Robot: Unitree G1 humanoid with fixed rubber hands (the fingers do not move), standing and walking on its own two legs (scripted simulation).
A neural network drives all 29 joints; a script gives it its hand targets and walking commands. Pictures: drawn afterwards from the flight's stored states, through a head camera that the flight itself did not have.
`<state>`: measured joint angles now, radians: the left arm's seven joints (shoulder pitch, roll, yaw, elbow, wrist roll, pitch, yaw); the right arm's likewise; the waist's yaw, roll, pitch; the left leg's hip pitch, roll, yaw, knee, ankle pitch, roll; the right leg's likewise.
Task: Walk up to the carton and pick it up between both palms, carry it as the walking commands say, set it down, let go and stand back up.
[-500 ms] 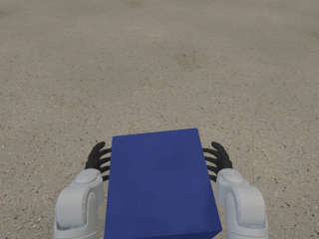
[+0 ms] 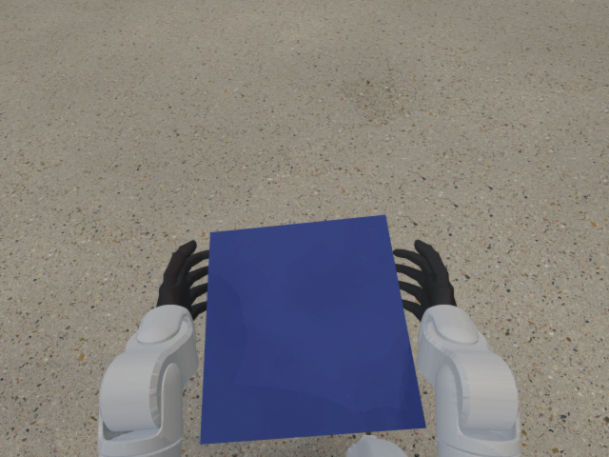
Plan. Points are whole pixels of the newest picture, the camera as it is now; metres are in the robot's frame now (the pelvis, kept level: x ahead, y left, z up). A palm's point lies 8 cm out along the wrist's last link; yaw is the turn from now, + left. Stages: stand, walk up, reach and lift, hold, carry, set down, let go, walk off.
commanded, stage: carry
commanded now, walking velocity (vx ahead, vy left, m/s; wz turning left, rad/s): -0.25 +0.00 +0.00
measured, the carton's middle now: (311, 337) +0.27 +0.00 +0.00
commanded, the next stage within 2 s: none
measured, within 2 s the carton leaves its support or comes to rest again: neither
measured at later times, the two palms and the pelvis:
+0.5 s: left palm (248, 75) +0.73 +0.10 +0.10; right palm (402, 75) +0.74 -0.18 +0.08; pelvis +0.47 -0.04 +0.01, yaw +1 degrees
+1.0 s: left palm out of the picture +1.15 +0.04 +0.11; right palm out of the picture +1.15 -0.25 +0.09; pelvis +0.89 -0.11 +0.02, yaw +1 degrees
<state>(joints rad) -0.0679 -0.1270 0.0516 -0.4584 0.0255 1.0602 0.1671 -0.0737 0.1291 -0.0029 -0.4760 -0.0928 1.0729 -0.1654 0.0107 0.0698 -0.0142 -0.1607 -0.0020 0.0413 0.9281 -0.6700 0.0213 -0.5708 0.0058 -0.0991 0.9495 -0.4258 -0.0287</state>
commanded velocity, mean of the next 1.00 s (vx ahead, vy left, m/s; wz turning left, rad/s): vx -0.25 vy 0.00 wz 0.00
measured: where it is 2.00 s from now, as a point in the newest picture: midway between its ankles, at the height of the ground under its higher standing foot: (358, 127)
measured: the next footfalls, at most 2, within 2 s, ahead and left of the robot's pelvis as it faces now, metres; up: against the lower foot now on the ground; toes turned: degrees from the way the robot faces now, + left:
left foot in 0.24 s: +0.32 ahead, +0.11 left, +0.00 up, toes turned +6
right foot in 0.50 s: +0.58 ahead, -0.12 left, +0.00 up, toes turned +1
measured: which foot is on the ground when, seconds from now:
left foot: down 0.00-0.00, up 0.02-0.22, down 0.24-0.48, up 0.50-0.78, down 0.80-1.00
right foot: down 0.00-0.24, up 0.26-0.48, down 0.50-0.80, up 0.82-0.98, down 1.00-1.00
